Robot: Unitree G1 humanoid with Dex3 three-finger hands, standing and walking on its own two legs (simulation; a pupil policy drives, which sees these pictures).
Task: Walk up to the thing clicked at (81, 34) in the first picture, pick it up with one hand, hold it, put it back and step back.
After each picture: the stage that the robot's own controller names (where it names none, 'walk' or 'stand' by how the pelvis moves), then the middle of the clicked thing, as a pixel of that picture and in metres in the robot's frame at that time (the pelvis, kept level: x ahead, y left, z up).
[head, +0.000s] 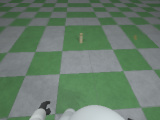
stand; (81, 38) +1.66 +0.25 -0.65
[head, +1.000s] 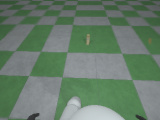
walk; (88, 39) +1.54 +0.20 -0.65
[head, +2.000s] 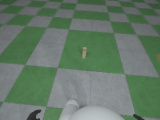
walk; (84, 52) +1.04 +0.17 -0.64
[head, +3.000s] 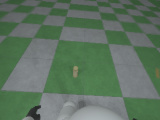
walk; (75, 72) +0.65 +0.18 -0.63
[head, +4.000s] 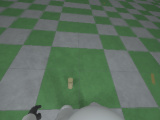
walk; (70, 83) +0.49 +0.17 -0.64
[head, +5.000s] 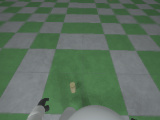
stand; (72, 87) +0.42 +0.19 -0.64
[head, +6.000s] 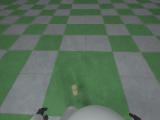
stand; (74, 90) +0.39 +0.19 -0.65
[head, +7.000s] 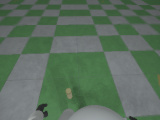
stand; (69, 93) +0.35 +0.22 -0.65
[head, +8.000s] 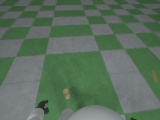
stand; (66, 94) +0.34 +0.24 -0.65
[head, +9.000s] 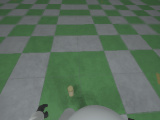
stand; (70, 91) +0.38 +0.19 -0.66
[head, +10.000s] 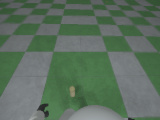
stand; (72, 92) +0.38 +0.17 -0.66
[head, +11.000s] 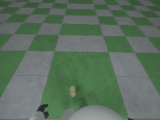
stand; (72, 91) +0.38 +0.17 -0.66
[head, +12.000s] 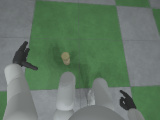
go down; (66, 59) +0.44 +0.20 -0.38
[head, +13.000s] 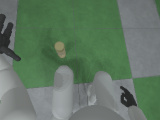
go down; (61, 51) +0.45 +0.24 -0.27
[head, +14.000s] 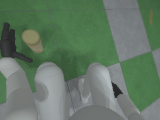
close in; (35, 44) +0.42 +0.29 -0.17
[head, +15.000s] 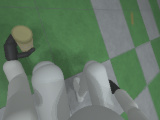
close; (25, 42) +0.42 +0.31 -0.15
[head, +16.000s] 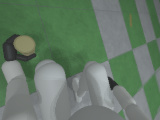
lift; (27, 48) +0.37 +0.30 -0.16
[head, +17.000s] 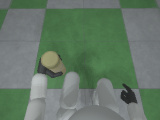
lift; (56, 66) +0.30 +0.22 +0.02
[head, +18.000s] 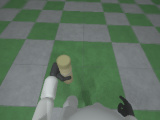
hold; (66, 71) +0.30 +0.16 +0.02
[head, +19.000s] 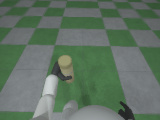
hold; (67, 71) +0.30 +0.15 +0.03
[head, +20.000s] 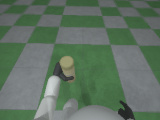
crouch; (69, 71) +0.30 +0.14 +0.03
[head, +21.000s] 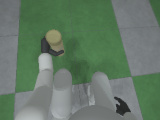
crouch; (57, 46) +0.45 +0.20 -0.05
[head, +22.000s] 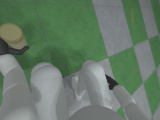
lower; (17, 42) +0.41 +0.32 -0.17
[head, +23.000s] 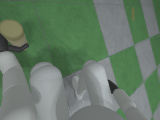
lower; (17, 39) +0.42 +0.33 -0.17
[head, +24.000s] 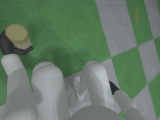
lower; (22, 42) +0.41 +0.32 -0.16
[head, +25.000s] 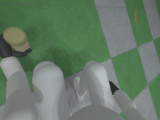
lower; (20, 44) +0.39 +0.33 -0.16
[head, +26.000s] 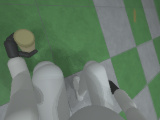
loosen; (27, 45) +0.40 +0.30 -0.16
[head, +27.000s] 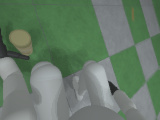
withdraw; (24, 45) +0.40 +0.30 -0.16
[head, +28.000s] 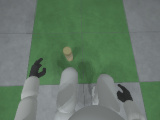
walk; (68, 55) +0.45 +0.23 -0.32
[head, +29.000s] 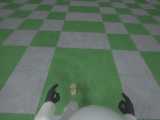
stand; (73, 89) +0.39 +0.16 -0.59
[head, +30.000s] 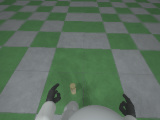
stand; (73, 89) +0.40 +0.18 -0.60
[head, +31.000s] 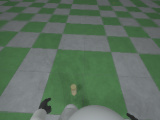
stand; (73, 90) +0.40 +0.17 -0.63
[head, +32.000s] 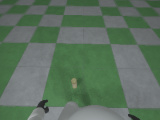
walk; (74, 83) +0.42 +0.17 -0.65
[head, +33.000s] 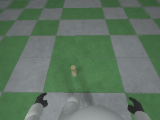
walk; (73, 71) +0.55 +0.23 -0.62
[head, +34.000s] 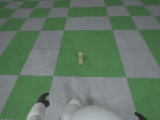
walk; (80, 58) +0.83 +0.20 -0.64
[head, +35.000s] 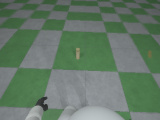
stand; (77, 53) +1.03 +0.22 -0.64
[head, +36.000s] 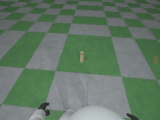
stand; (81, 57) +1.03 +0.18 -0.66
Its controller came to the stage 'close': yes
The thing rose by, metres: 0.69
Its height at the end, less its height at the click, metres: +0.00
